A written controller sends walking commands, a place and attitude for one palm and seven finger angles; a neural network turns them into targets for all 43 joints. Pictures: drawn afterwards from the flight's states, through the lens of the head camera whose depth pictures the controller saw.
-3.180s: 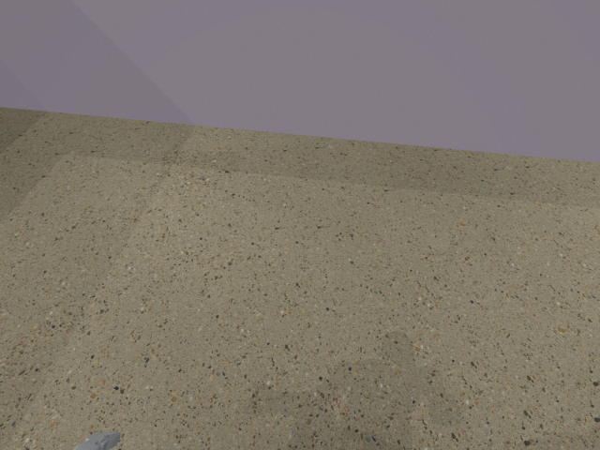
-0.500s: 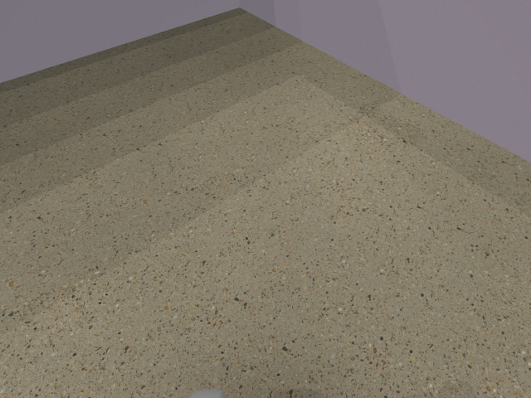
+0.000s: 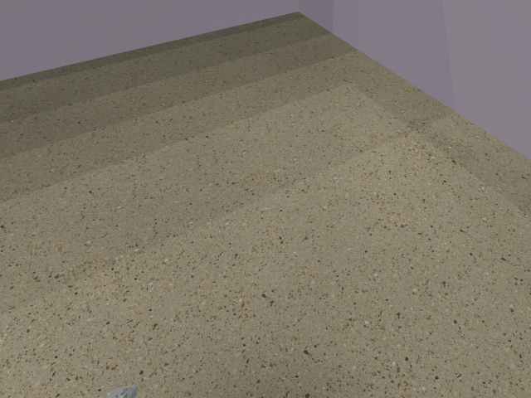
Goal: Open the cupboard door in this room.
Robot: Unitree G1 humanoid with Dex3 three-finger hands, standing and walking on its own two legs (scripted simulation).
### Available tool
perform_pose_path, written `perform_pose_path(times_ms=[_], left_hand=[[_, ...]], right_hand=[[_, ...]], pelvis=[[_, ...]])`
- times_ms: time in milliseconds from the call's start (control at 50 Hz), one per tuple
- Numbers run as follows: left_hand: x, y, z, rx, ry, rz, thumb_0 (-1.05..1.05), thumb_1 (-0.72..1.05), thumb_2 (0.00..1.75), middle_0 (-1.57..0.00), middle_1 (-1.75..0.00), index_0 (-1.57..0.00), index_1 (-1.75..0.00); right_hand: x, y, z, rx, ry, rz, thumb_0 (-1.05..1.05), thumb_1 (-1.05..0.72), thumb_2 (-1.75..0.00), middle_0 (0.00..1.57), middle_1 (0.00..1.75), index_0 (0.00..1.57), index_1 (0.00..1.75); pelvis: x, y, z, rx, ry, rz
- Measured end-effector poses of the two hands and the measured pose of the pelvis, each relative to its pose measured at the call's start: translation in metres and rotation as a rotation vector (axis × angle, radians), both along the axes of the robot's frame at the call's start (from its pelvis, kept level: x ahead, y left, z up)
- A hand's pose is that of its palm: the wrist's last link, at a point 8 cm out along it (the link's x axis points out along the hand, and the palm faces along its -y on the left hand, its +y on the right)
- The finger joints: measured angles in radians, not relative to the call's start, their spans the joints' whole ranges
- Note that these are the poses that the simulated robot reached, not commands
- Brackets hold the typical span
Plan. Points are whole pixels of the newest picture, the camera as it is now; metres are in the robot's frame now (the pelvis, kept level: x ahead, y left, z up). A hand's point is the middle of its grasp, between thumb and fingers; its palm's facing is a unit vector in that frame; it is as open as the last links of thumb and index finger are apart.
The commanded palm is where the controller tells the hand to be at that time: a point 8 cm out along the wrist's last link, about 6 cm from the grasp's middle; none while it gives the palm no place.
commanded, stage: turn or walk to find it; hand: left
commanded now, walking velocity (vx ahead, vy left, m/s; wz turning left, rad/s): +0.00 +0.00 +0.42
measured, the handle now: out of the picture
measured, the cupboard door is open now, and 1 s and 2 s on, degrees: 0 0 0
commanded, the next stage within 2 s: none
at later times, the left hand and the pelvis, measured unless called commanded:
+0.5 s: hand out of the picture -0.05 +0.20 -0.18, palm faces +0.29 -0.93 -0.24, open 7.4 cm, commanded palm none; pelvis -0.03 +0.00 -0.01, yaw +15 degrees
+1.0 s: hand out of the picture -0.05 +0.19 -0.15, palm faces +0.45 -0.85 -0.28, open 7.4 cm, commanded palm none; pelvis -0.05 -0.03 -0.01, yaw +26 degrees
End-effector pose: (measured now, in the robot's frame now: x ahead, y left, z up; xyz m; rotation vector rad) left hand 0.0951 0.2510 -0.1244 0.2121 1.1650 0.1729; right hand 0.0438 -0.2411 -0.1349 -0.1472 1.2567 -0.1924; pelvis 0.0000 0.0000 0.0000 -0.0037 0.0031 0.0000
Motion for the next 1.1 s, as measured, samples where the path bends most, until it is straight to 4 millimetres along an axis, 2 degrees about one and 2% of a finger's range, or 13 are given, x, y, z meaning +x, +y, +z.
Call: perform_pose_path(times_ms=[60, 100, 200, 300, 400, 520, 580, 680, 780, 880, 940, 1020, 1100], left_hand=[[0.0, -0.015, 0.004, 0.015, -0.05, 0.007, 0.0, 0.91, 0.9, -0.2, -0.29, -0.2, -0.29], [-0.007, -0.024, 0.007, 0.025, -0.069, 0.015, 0.0, 0.9, 0.9, -0.2, -0.29, -0.2, -0.29], [-0.039, -0.036, 0.014, 0.021, -0.053, 0.075, 0.0, 0.9, 0.9, -0.21, -0.3, -0.2, -0.3], [-0.075, -0.038, 0.008, 0.006, -0.001, 0.142, 0.0, 0.9, 0.9, -0.21, -0.3, -0.2, -0.3], [-0.119, -0.028, -0.004, -0.017, 0.066, 0.221, 0.0, 0.9, 0.9, -0.21, -0.3, -0.2, -0.3], [-0.178, 0.002, -0.032, -0.045, 0.154, 0.331, 0.0, 0.9, 0.9, -0.21, -0.3, -0.2, -0.3], [-0.196, 0.013, -0.033, -0.041, 0.2, 0.36, 0.0, 0.9, 0.9, -0.21, -0.3, -0.2, -0.29], [-0.2, 0.021, -0.02, -0.039, 0.164, 0.392, 0.0, 0.91, 0.9, -0.2, -0.29, -0.2, -0.29], [-0.189, 0.019, -0.01, -0.02, 0.101, 0.406, 0.0, 0.91, 0.9, -0.2, -0.29, -0.2, -0.29], [-0.171, 0.004, -0.001, 0.009, 0.023, 0.412, 0.0, 0.91, 0.9, -0.2, -0.29, -0.2, -0.29], [-0.169, -0.01, 0.001, 0.034, -0.018, 0.418, 0.0, 0.9, 0.9, -0.2, -0.29, -0.2, -0.29], [-0.181, -0.027, 0.008, 0.027, -0.026, 0.461, 0.0, 0.9, 0.9, -0.21, -0.3, -0.2, -0.29], [-0.198, -0.038, 0.007, 0.009, 0.002, 0.502, 0.0, 0.9, 0.9, -0.21, -0.3, -0.2, -0.3]], right_hand=[[-0.008, -0.014, -0.013, 0.019, 0.019, 0.007, 0.01, -0.91, -0.9, 0.21, 0.3, 0.21, 0.3], [-0.011, -0.024, -0.019, 0.026, 0.031, 0.015, 0.01, -0.91, -0.9, 0.21, 0.3, 0.21, 0.3], [-0.011, -0.039, -0.016, 0.024, 0.065, 0.061, 0.01, -0.91, -0.9, 0.2, 0.3, 0.2, 0.3], [-0.005, -0.043, -0.011, 0.007, 0.089, 0.117, 0.01, -0.91, -0.9, 0.2, 0.3, 0.2, 0.3], [0.015, -0.029, -0.006, -0.019, 0.09, 0.197, 0.01, -0.91, -0.9, 0.2, 0.3, 0.2, 0.3], [0.052, 0.01, -0.002, -0.057, -0.014, 0.31, 0.01, -0.91, -0.9, 0.2, 0.3, 0.2, 0.3], [0.061, 0.029, 0.007, -0.056, -0.06, 0.346, 0.01, -0.91, -0.9, 0.2, 0.3, 0.2, 0.3], [0.065, 0.047, 0.014, -0.039, -0.078, 0.389, 0.01, -0.91, -0.9, 0.2, 0.3, 0.21, 0.3], [0.065, 0.05, 0.009, -0.007, -0.076, 0.411, 0.01, -0.91, -0.9, 0.21, 0.3, 0.21, 0.3], [0.06, 0.035, -0.006, 0.023, -0.044, 0.422, 0.01, -0.91, -0.9, 0.21, 0.3, 0.21, 0.3], [0.059, 0.022, -0.019, 0.037, -0.021, 0.428, 0.01, -0.91, -0.9, 0.21, 0.3, 0.21, 0.3], [0.057, 0.01, -0.018, 0.026, 0.03, 0.459, 0.01, -0.91, -0.9, 0.2, 0.3, 0.21, 0.3], [0.056, 0.004, -0.013, 0.008, 0.06, 0.487, 0.01, -0.91, -0.9, 0.2, 0.3, 0.2, 0.3]], pelvis=[[-0.004, -0.013, -0.006, 0.019, 0.0, 0.026], [-0.008, -0.019, -0.008, 0.012, -0.008, 0.049], [-0.014, -0.027, -0.002, 0.027, -0.022, 0.103], [-0.019, -0.029, 0.001, 0.033, -0.024, 0.157], [-0.026, -0.02, -0.001, 0.03, -0.018, 0.205], [-0.037, 0.003, -0.015, 0.008, -0.009, 0.263], [-0.042, 0.008, -0.011, 0.007, -0.014, 0.273], [-0.047, 0.012, -0.002, -0.003, -0.014, 0.308], [-0.05, 0.007, 0.0, 0.001, -0.009, 0.348], [-0.051, -0.009, -0.004, 0.014, -0.003, 0.391], [-0.052, -0.02, -0.011, 0.015, -0.005, 0.421], [-0.054, -0.027, -0.005, 0.023, -0.014, 0.469], [-0.055, -0.029, -0.001, 0.028, -0.014, 0.512]])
